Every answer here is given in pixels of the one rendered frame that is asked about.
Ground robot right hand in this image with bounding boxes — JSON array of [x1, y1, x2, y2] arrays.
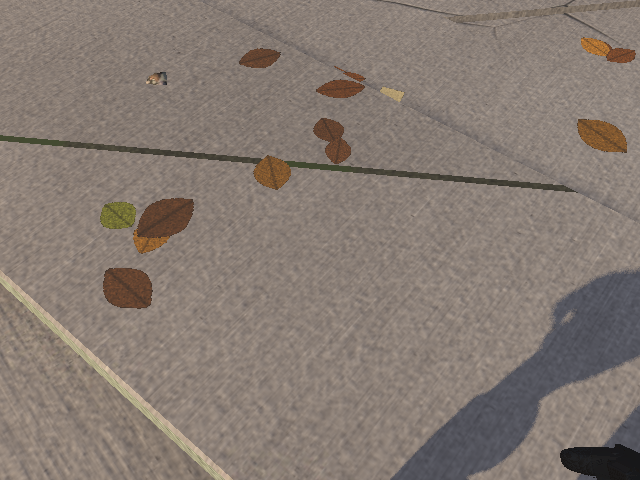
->
[[560, 444, 640, 480]]

